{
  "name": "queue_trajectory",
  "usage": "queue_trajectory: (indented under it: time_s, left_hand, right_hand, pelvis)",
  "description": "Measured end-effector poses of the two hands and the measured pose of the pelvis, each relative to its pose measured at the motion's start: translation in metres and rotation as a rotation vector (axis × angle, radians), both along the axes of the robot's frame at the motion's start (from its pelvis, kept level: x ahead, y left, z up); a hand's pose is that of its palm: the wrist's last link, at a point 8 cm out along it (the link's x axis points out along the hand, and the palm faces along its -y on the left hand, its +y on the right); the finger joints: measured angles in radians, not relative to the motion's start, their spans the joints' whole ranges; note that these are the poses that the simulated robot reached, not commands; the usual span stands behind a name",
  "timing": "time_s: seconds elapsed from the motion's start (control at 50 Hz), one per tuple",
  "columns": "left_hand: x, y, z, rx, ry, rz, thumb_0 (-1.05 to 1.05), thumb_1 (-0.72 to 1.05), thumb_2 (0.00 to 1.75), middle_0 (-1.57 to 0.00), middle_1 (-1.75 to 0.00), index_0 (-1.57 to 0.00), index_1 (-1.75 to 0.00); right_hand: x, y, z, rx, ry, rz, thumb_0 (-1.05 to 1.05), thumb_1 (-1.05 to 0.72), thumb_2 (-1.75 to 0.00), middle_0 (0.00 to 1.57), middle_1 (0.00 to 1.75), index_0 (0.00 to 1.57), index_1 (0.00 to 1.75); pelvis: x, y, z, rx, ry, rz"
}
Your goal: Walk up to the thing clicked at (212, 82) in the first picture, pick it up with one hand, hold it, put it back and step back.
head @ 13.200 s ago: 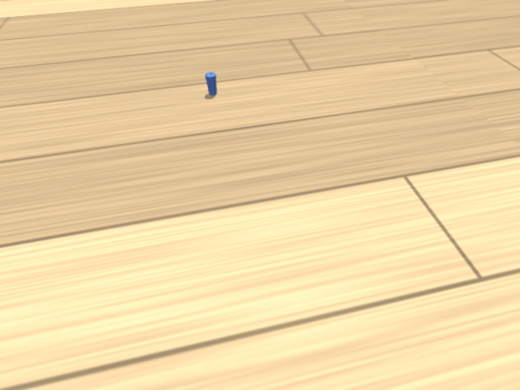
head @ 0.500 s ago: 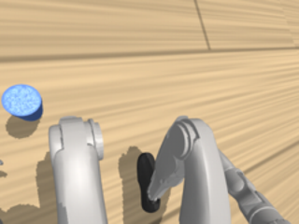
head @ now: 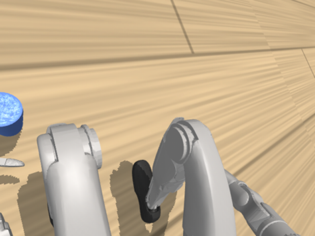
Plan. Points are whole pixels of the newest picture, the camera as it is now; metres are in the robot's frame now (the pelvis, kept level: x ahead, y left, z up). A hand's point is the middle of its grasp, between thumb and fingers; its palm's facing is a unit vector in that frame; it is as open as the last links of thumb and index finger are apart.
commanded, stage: close in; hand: left
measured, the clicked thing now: (5, 118) +0.37 +0.30 -0.20
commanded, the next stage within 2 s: rest palm in 0.14 s
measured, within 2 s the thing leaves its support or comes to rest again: leaves its support in 1.20 s
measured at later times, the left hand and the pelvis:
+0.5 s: hand out of the picture +0.35 +0.31 -0.18, palm faces +0.41 -0.91 +0.02, open 15.5 cm; pelvis +0.00 +0.00 +0.00, yaw -1 degrees
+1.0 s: hand (1, 118) +0.37 +0.30 -0.18, palm faces +0.42 -0.91 +0.02, open 10.1 cm; pelvis +0.00 +0.00 +0.00, yaw -2 degrees
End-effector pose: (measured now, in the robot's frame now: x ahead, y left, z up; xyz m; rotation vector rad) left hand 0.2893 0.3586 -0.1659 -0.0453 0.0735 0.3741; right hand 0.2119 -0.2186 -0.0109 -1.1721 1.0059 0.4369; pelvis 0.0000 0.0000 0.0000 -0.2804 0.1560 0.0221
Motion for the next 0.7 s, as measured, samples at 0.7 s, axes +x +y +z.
queue_trajectory:
  time_s: [0.7]
  left_hand:
    - [0.029,-0.014,-0.012,0.014,-0.038,0.031,-0.01,0.08,0.51,-0.42,-0.40,-0.39,-0.41]
  right_hand:
    - [-0.006,0.000,0.004,-0.057,0.055,0.006,0.00,-0.87,-0.89,0.20,0.30,0.20,0.30]
  pelvis:
    - [0.000,0.003,-0.001,-0.027,-0.020,-0.022]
